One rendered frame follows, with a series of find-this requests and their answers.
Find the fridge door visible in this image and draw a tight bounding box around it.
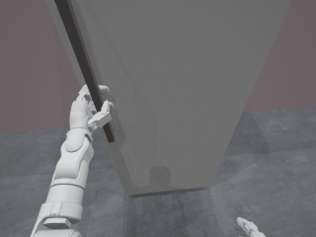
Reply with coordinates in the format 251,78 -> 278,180
46,0 -> 292,196

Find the robot left hand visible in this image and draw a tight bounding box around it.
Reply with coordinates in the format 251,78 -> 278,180
69,85 -> 114,135

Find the robot right hand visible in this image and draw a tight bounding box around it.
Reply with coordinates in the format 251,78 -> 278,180
236,217 -> 266,237

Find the handle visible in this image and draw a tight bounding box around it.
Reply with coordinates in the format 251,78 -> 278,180
54,0 -> 116,143

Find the left robot forearm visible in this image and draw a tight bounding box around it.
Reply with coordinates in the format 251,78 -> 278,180
30,128 -> 94,237

